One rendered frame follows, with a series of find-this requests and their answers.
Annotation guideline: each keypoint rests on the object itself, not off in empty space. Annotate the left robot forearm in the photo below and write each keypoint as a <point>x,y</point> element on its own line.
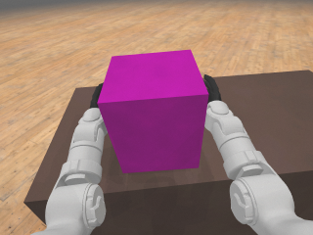
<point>85,152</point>

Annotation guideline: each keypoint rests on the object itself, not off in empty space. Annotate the pedestal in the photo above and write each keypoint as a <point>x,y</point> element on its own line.
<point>276,110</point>

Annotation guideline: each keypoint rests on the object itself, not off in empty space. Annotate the left robot upper arm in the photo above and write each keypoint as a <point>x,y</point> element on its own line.
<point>75,210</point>

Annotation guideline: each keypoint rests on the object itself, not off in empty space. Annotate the right robot hand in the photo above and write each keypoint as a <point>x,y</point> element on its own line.
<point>212,89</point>

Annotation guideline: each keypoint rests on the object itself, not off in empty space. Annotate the carton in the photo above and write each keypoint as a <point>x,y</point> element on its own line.
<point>154,108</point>

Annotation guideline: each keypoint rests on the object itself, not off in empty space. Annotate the right robot upper arm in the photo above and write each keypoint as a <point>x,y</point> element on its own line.
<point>264,203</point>

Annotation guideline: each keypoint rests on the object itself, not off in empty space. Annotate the right robot forearm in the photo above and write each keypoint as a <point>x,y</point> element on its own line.
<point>237,151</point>

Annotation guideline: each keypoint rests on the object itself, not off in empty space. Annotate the left robot hand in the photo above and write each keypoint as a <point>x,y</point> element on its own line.
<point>95,96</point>

